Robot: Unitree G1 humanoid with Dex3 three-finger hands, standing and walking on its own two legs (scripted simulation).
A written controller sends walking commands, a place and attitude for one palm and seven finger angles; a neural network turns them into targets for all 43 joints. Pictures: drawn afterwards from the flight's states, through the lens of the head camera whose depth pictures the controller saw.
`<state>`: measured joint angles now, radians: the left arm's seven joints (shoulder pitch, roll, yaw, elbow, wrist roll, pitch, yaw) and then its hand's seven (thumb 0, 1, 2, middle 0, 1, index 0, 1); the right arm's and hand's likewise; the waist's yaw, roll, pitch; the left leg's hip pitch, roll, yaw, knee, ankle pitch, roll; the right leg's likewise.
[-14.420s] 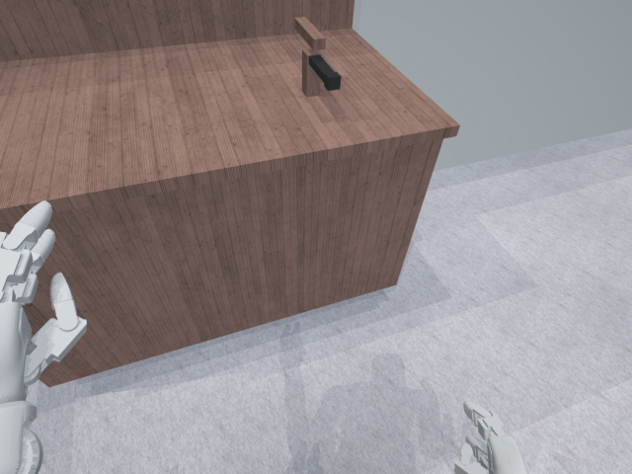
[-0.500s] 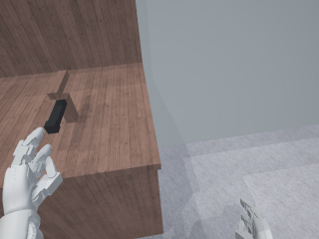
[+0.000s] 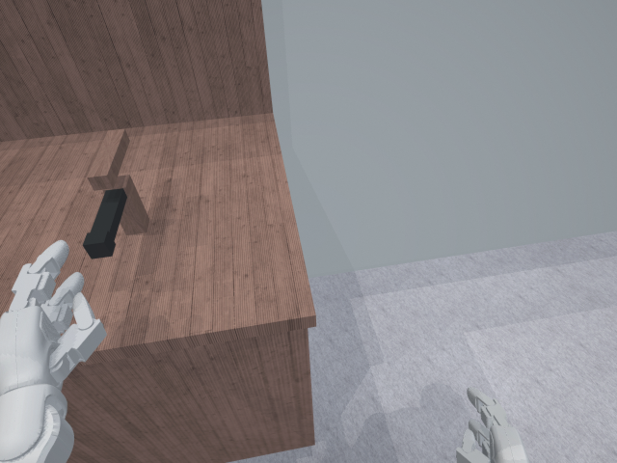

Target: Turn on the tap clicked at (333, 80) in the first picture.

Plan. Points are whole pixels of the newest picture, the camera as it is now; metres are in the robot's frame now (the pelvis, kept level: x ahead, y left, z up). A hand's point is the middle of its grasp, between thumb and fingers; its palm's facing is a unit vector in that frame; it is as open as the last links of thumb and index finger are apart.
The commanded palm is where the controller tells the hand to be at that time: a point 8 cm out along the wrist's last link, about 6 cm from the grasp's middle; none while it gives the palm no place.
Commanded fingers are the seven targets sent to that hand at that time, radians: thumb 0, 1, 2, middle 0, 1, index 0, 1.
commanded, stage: reach beside the lever's end, fingers flat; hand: left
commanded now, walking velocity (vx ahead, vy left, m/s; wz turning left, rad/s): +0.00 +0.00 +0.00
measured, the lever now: (99, 244) +0.35 +0.34 +0.11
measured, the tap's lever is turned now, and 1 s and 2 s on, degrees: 0 0 0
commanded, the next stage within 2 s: push the lever round in 1.68 s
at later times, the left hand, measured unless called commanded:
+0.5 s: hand (86, 313) +0.23 +0.29 +0.12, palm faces +0.51 -0.85 -0.11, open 7.6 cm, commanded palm +0.19 +0.34 +0.13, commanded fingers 0.00 0.90 0.90 -0.17 -0.22 -0.17 -0.22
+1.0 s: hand (76, 292) +0.27 +0.33 +0.11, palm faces +0.54 -0.83 -0.12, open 7.7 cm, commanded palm +0.23 +0.37 +0.11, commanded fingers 0.00 0.90 0.90 -0.15 -0.16 -0.15 -0.16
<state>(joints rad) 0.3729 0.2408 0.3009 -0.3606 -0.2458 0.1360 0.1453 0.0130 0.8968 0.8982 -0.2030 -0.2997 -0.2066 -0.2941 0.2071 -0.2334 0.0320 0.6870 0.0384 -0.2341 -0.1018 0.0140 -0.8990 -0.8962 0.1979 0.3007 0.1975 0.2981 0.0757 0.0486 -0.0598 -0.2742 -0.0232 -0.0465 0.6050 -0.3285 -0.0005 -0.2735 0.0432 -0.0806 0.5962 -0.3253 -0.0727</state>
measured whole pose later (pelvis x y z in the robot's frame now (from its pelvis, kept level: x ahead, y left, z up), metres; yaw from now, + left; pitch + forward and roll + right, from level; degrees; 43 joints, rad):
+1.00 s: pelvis +0.00 +0.01 +0.00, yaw -1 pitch +3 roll +0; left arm 0.07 0.34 0.47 0.14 -0.24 -0.03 0.04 0.01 0.90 0.90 -0.16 -0.18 -0.17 -0.18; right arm 0.22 -0.26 0.01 0.72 0.04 -0.22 -0.11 0.01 -0.90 -0.90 0.20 0.30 0.20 0.30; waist 0.04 0.04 -0.05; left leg -0.35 -0.03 -0.03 0.63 -0.33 0.01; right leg -0.34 0.04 -0.07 0.61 -0.32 -0.06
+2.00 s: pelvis +0.00 +0.02 -0.01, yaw +0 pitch +5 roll -1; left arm -0.03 0.37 0.51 0.31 -0.24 -0.12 -0.03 0.01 0.90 0.90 -0.15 -0.15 -0.16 -0.15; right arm 0.24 -0.26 0.01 0.71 0.04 -0.19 -0.10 0.01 -0.90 -0.90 0.20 0.30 0.20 0.30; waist 0.04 0.03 -0.07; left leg -0.41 -0.03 -0.04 0.68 -0.35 0.03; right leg -0.40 0.03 -0.07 0.63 -0.32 -0.04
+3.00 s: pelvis -0.01 +0.01 -0.01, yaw +0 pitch +3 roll +0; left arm -0.01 0.20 0.34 0.16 -0.16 -0.07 0.27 0.01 0.90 0.90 -0.15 -0.15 -0.16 -0.15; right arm 0.19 -0.23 0.01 0.71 0.02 -0.12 -0.09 0.01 -0.90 -0.90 0.20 0.30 0.20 0.30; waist 0.03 0.04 -0.07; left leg -0.38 -0.03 -0.04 0.66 -0.34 0.01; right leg -0.38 0.04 -0.07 0.64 -0.33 -0.06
